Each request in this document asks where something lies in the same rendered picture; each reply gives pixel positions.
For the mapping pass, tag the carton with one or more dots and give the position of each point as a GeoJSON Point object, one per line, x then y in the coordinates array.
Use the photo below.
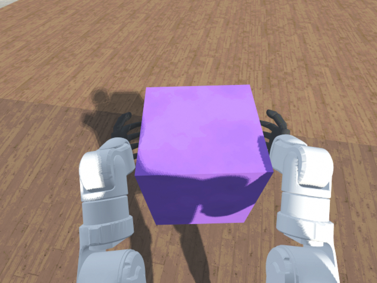
{"type": "Point", "coordinates": [202, 156]}

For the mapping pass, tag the robot left hand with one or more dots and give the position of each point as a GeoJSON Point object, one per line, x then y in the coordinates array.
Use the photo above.
{"type": "Point", "coordinates": [121, 131]}

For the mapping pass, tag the right robot forearm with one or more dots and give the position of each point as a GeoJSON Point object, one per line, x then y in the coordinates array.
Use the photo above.
{"type": "Point", "coordinates": [306, 185]}

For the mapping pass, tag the robot right upper arm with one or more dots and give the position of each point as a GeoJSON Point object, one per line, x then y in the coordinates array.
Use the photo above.
{"type": "Point", "coordinates": [295, 264]}

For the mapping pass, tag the left robot forearm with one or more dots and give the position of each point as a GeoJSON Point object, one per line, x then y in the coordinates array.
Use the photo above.
{"type": "Point", "coordinates": [103, 185]}

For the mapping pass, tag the robot left upper arm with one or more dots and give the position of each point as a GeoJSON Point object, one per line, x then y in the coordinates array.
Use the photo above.
{"type": "Point", "coordinates": [121, 266]}

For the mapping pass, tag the robot right hand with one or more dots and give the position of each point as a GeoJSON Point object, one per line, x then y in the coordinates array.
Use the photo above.
{"type": "Point", "coordinates": [276, 130]}

